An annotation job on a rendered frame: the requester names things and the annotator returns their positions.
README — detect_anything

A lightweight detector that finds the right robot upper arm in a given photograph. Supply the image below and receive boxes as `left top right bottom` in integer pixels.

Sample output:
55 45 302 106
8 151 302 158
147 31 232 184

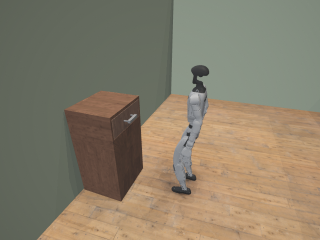
203 84 209 111

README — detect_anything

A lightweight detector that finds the robot left forearm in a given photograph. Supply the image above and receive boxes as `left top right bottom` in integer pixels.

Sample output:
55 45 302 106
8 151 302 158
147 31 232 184
186 121 201 149

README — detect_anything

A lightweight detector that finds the robot left hand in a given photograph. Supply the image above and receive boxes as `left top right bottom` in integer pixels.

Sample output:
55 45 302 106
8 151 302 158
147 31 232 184
179 147 192 164

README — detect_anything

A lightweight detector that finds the handle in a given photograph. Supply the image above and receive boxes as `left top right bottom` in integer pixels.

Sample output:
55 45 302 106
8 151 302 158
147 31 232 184
124 114 138 124

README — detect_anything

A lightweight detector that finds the robot right foot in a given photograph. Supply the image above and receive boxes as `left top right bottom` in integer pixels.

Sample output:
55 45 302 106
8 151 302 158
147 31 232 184
185 172 197 181

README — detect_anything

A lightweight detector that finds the robot right forearm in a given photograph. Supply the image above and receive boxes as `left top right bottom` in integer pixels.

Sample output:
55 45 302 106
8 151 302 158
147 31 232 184
202 109 207 120

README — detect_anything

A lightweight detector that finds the left robot upper arm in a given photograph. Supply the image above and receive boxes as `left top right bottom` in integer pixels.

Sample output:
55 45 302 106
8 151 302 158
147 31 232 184
189 93 203 127

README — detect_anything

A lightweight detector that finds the drawer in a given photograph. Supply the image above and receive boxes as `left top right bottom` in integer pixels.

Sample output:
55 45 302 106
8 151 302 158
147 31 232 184
111 100 139 139

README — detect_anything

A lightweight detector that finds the left robot shin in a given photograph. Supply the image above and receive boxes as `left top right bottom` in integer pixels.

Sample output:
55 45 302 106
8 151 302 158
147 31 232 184
173 164 187 190

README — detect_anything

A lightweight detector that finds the cabinet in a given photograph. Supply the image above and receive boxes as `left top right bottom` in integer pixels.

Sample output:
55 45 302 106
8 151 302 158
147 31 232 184
64 90 143 202

